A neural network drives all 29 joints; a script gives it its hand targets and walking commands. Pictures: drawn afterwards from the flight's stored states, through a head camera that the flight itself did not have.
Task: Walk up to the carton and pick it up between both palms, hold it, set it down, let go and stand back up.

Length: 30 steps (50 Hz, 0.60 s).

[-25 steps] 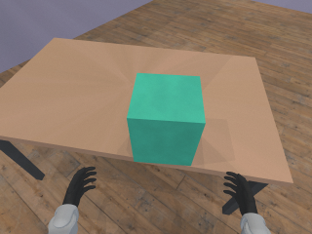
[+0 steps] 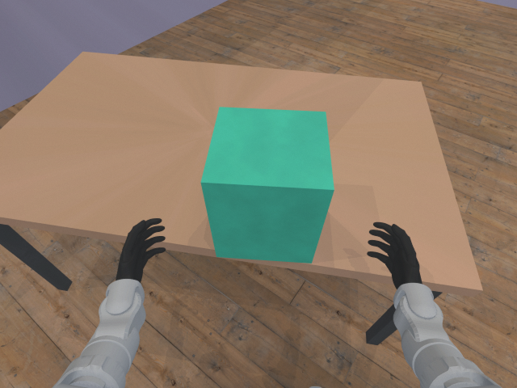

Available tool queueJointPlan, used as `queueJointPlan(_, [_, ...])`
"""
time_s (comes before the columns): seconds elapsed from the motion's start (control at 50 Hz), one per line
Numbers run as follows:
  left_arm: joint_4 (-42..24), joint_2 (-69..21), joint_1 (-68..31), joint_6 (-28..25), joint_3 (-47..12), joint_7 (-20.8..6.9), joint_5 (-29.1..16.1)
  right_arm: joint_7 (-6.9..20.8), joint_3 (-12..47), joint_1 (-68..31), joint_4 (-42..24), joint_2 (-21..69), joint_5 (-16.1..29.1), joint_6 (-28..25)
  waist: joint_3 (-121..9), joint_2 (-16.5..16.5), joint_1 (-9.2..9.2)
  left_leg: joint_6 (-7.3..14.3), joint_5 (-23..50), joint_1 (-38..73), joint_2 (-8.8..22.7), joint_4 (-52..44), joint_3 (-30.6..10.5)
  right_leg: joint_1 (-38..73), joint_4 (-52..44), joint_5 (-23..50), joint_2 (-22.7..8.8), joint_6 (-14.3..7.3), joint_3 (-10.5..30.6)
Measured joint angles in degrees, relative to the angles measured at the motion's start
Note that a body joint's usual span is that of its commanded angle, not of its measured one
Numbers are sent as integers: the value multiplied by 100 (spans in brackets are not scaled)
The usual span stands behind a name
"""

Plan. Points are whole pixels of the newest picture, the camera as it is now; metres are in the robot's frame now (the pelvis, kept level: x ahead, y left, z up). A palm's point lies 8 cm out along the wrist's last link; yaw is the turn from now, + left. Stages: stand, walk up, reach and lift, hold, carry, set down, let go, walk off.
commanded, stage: reach and lift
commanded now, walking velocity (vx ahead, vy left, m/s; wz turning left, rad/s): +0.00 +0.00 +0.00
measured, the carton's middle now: (267, 188) +0.49 -0.01 -0.02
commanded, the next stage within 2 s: none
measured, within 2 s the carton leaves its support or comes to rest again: neither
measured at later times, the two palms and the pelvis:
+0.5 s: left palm (127, 206) +0.38 +0.22 +0.07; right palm (393, 205) +0.38 -0.21 +0.07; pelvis +0.00 -0.01 +0.01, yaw +1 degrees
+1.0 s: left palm (129, 154) +0.44 +0.21 +0.13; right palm (405, 153) +0.43 -0.22 +0.13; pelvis +0.00 -0.01 +0.01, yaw +0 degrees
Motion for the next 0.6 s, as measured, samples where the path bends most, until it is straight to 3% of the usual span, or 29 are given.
queueJointPlan(0.08, [69,108,-438,235,-37,-92,-133,-61,132,-425,-114,-82,153,339,-134,9,-12,-35,43,-165,-1,-26,-23,-183,31,0,-2,-36,-21])
queueJointPlan(0.32, [224,237,-1038,880,490,-550,172,-598,499,-858,-287,90,364,897,-152,21,-13,-105,265,200,20,-524,-115,198,-419,150,34,-77,-116])
queueJointPlan(0.52, [622,453,-2002,1477,30,-315,-266,-603,66,-1782,-192,41,124,1766,-357,-79,-41,-83,394,-45,0,-613,-118,-15,-568,312,22,-86,-119])
queueJointPlan(0.6, [921,395,-2470,1593,-4,-280,-129,-549,164,-2340,230,-53,244,1929,-415,-50,-85,-80,426,-147,16,-639,-114,-80,-679,393,42,-75,-115])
